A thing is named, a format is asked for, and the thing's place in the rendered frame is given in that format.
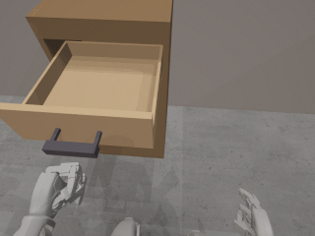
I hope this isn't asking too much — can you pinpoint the cabinet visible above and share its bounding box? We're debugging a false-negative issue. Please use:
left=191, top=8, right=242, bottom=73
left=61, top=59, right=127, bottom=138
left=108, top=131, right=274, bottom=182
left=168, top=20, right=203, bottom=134
left=26, top=0, right=173, bottom=158

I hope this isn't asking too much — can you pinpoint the drawer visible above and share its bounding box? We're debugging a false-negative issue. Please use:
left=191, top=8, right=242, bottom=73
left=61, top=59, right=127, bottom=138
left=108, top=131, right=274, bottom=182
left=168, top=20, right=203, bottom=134
left=0, top=40, right=163, bottom=148

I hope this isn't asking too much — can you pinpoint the right robot hand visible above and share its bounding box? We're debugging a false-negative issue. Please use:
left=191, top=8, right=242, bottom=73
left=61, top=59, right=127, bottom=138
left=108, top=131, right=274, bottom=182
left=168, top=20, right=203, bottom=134
left=233, top=188, right=275, bottom=236

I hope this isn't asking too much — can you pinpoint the robot left thigh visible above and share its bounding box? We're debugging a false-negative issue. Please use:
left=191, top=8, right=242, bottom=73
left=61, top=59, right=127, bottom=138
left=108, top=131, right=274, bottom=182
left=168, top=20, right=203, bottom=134
left=111, top=220, right=141, bottom=236

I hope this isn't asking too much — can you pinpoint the handle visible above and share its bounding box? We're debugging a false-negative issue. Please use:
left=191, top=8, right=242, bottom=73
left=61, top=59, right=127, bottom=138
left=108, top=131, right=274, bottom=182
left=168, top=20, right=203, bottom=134
left=41, top=128, right=102, bottom=158

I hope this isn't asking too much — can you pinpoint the left robot hand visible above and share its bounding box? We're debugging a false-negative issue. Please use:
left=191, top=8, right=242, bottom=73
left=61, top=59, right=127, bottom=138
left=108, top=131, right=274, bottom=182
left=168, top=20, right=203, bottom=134
left=29, top=162, right=88, bottom=219

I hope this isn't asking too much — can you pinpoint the robot left shin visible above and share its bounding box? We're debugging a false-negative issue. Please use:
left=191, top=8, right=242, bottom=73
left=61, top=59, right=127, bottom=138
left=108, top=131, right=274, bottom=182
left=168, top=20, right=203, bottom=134
left=124, top=217, right=134, bottom=221

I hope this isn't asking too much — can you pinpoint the left robot forearm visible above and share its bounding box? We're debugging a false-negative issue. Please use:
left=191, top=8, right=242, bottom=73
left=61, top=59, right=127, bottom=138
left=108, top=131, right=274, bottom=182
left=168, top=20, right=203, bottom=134
left=13, top=214, right=56, bottom=236

